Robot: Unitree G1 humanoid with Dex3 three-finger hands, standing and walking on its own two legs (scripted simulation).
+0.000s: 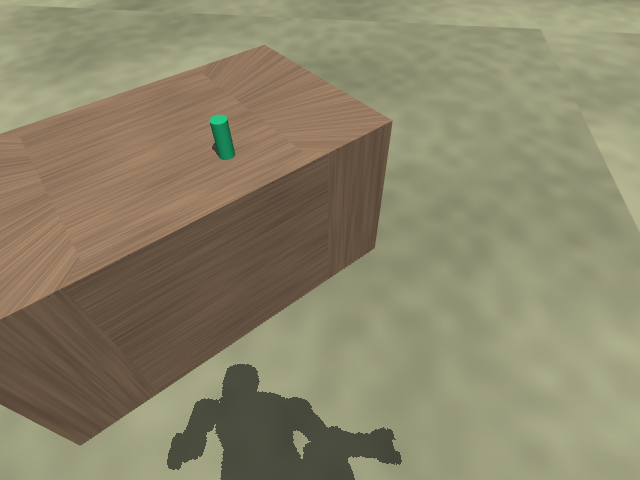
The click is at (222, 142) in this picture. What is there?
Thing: slim round
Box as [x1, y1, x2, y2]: [209, 115, 234, 159]
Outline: 215,115 211,117 209,120 217,151 220,158 228,159 234,155 234,151 227,119 223,115
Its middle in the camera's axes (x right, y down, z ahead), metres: -0.26 -0.27 +1.03
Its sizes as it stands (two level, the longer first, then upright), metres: 0.045 0.045 0.111
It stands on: a support 0.60 m high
